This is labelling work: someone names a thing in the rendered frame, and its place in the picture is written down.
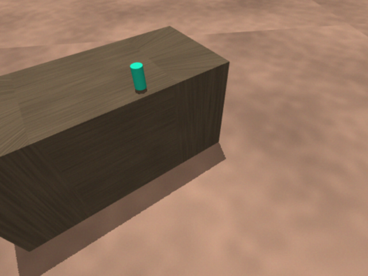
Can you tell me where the can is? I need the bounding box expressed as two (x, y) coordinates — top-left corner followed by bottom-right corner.
(130, 62), (147, 90)

